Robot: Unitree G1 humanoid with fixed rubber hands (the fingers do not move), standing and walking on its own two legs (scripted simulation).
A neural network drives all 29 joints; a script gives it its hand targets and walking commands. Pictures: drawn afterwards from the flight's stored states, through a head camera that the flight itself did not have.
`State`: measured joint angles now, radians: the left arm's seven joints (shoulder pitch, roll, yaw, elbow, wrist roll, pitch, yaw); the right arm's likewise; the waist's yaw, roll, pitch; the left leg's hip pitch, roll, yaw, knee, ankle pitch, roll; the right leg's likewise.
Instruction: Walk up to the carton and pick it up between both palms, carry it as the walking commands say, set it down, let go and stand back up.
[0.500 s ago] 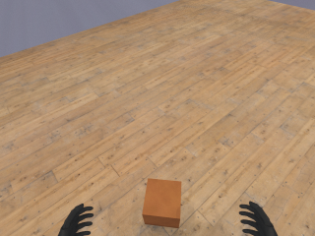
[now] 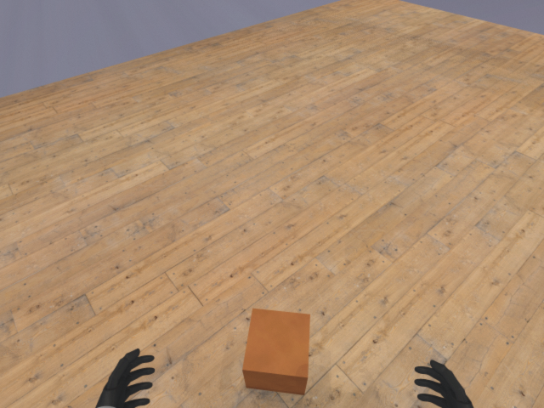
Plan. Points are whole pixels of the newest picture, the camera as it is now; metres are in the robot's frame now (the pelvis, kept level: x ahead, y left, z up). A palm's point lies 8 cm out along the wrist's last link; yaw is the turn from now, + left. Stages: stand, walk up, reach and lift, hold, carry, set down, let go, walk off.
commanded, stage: stand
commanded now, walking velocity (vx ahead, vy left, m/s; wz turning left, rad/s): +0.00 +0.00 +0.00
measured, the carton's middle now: (278, 351) +0.47 +0.03 -0.68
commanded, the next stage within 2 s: none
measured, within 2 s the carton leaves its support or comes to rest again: neither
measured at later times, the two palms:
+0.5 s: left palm out of the picture +0.13 +0.28 -0.10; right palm out of the picture +0.15 -0.25 -0.09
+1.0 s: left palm out of the picture +0.10 +0.28 -0.11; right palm out of the picture +0.12 -0.24 -0.10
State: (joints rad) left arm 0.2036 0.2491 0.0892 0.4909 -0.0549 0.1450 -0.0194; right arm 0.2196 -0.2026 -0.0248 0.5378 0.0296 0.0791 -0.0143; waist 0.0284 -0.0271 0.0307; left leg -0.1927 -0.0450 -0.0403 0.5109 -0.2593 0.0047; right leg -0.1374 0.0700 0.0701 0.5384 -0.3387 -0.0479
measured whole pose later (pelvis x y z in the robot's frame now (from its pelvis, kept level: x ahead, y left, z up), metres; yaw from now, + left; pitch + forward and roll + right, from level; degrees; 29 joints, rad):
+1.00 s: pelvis +0.01 +0.01 +0.00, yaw +0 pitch -1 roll +0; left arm 0.19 0.27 0.09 0.84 -0.05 0.02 0.03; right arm 0.22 -0.21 -0.05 0.77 0.03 0.01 -0.04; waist 0.03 -0.04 0.04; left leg -0.23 -0.04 -0.04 0.51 -0.27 0.01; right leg -0.16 0.07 0.07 0.51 -0.33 -0.04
